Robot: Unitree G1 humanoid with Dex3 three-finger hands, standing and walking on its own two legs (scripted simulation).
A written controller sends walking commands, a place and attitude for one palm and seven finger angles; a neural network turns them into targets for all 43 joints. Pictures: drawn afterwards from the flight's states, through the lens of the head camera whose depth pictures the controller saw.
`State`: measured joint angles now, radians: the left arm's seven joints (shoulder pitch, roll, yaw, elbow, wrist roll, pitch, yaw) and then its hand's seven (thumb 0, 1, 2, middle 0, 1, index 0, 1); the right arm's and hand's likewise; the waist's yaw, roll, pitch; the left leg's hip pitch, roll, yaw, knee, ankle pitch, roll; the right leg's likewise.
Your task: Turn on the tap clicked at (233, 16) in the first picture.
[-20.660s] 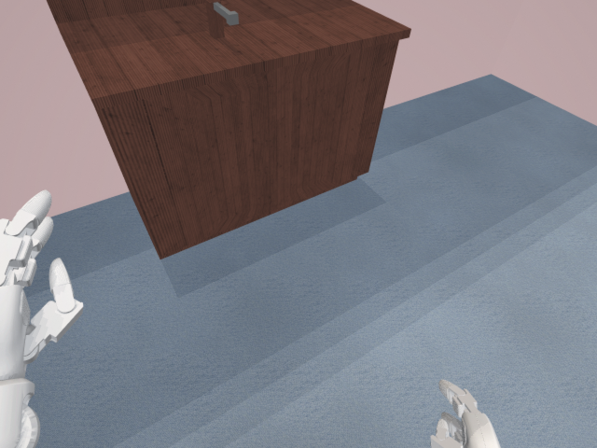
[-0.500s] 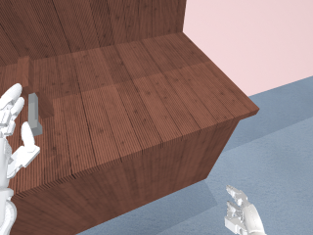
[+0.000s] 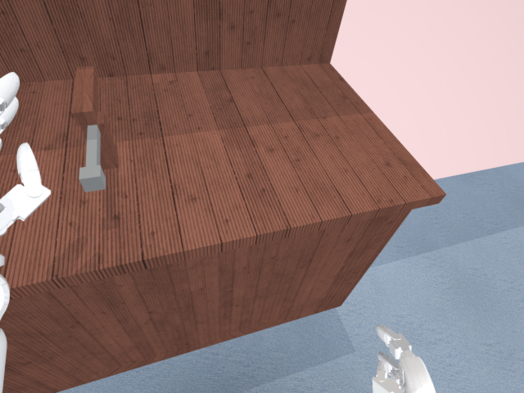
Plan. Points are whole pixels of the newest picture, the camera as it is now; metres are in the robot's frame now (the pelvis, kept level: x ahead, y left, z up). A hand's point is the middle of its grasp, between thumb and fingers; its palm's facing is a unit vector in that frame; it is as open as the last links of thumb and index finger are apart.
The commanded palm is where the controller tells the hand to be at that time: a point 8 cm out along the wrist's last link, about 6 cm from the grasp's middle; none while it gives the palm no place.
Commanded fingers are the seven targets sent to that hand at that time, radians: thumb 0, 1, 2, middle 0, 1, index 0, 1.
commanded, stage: come to a stop and stand still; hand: left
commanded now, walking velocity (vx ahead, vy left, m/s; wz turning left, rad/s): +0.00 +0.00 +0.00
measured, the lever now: (92, 178) +0.36 +0.31 +0.11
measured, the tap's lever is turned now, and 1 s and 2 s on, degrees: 0 0 0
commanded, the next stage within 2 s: look again from close up in 0.60 s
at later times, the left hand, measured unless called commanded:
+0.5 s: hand (92, 195) +0.28 +0.25 +0.18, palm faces +0.34 -0.85 -0.40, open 7.5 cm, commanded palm +0.21 +0.29 +0.18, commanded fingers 0.00 0.90 0.90 -0.20 -0.30 -0.20 -0.30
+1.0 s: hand (79, 214) +0.25 +0.26 +0.17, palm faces +0.36 -0.86 -0.37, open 7.5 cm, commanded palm +0.19 +0.29 +0.18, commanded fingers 0.00 0.90 0.90 -0.20 -0.30 -0.20 -0.30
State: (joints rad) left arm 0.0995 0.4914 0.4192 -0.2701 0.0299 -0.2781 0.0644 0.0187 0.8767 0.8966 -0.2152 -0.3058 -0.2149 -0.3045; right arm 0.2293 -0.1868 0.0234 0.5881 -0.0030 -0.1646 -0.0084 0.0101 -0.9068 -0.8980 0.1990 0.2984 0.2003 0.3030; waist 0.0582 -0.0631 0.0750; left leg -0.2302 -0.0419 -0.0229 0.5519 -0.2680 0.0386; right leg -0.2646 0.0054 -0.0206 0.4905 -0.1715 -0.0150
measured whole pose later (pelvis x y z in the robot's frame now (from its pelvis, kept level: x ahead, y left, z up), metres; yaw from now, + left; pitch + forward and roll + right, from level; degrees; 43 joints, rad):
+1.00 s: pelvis +0.03 +0.01 +0.01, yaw -1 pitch -2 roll -1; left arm 0.39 0.37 0.34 -0.45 -0.03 -0.20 0.09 0.02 0.88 0.90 -0.21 -0.30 -0.21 -0.30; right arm 0.20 -0.18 0.04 0.55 0.01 -0.08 -0.02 0.01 -0.91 -0.90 0.20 0.30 0.20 0.30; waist 0.03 -0.02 0.06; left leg -0.17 -0.05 0.00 0.46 -0.27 0.06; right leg -0.21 0.00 0.00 0.39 -0.16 0.02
